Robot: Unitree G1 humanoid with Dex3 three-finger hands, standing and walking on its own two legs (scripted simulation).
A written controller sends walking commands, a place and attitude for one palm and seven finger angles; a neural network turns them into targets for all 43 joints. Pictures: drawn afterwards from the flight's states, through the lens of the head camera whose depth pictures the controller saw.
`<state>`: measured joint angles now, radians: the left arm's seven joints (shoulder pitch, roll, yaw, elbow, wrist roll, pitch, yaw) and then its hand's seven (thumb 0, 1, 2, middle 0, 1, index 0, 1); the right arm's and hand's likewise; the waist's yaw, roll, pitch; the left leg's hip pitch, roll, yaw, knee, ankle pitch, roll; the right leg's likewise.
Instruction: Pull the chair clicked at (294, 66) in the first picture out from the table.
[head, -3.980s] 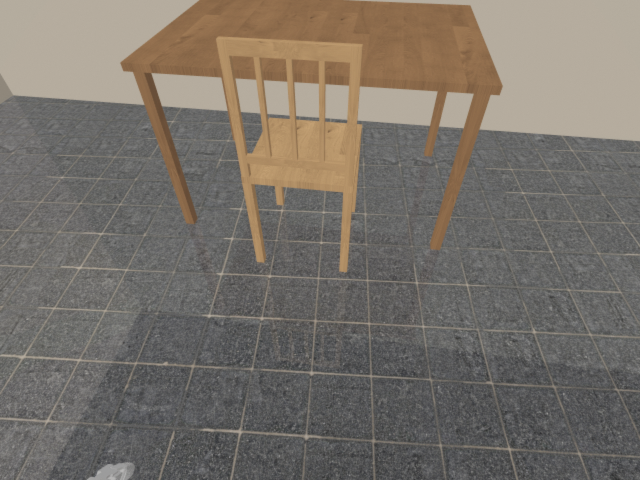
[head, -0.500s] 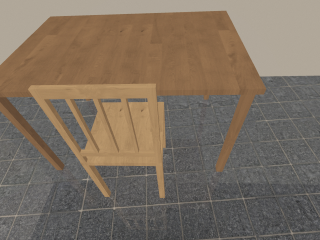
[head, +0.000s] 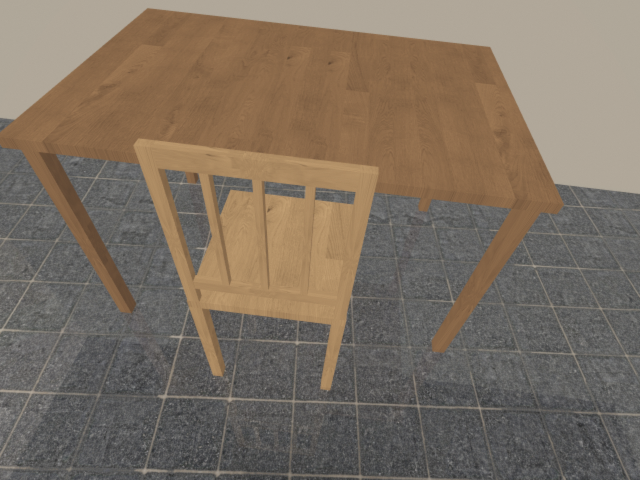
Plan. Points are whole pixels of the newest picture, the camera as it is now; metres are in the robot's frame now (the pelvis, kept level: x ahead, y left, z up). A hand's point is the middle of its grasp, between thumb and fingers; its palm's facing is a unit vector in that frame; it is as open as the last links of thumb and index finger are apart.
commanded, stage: come to a stop and stand still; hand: left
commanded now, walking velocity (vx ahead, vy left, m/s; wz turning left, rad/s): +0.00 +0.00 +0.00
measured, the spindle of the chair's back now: (262, 240) +0.54 +0.16 -0.09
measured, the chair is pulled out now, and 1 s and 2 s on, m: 0.00 0.00 0.00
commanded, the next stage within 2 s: look again from close up in 0.62 s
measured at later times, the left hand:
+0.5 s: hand out of the picture -0.04 +0.13 -0.18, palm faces +0.02 -0.99 -0.16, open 7.4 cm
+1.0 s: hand out of the picture +0.00 +0.16 -0.18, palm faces +0.04 -0.97 -0.24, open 7.4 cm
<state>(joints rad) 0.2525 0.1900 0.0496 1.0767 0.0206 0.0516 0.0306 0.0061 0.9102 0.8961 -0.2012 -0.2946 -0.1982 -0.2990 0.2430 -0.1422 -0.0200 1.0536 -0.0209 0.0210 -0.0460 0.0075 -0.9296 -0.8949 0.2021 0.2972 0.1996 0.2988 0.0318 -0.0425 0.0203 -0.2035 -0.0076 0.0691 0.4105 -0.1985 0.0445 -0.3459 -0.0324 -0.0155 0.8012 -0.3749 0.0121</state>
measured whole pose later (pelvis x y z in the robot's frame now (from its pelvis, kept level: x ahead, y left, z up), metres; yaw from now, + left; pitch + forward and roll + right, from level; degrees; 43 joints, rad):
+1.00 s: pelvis -0.02 -0.02 -0.01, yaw +0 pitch -1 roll +0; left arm 0.31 0.16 0.00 1.01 0.02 -0.01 0.06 0.01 0.91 0.90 -0.20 -0.29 -0.20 -0.30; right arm 0.29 -0.16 -0.03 1.03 -0.02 -0.01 -0.03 0.00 -0.91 -0.90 0.20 0.30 0.20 0.30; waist -0.01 0.02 0.02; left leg -0.30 0.02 0.05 0.58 -0.25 0.01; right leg -0.17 0.01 -0.07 0.55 -0.36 -0.03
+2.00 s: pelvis -0.05 +0.02 +0.00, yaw -1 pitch -1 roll -1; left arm 0.39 0.11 -0.01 1.10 0.02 -0.01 0.05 0.00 0.91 0.90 -0.20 -0.29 -0.20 -0.30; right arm 0.28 -0.13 -0.01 1.13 -0.01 0.02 -0.02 0.01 -0.91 -0.89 0.20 0.30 0.20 0.30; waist 0.00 0.01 0.03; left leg -0.27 -0.03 0.10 0.42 -0.13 0.07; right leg -0.18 -0.04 -0.02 0.45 -0.25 0.03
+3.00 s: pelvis -0.03 +0.01 +0.00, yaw -1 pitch -1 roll +0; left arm 0.34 0.11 -0.01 1.11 0.02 -0.02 0.05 0.00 0.91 0.90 -0.20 -0.29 -0.20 -0.30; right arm 0.28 -0.13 -0.01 1.14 -0.01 0.00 -0.03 0.01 -0.91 -0.90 0.20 0.30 0.20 0.30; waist 0.00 0.00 0.03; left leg -0.24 -0.01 0.10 0.42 -0.17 0.05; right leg -0.14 -0.02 -0.02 0.43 -0.28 0.01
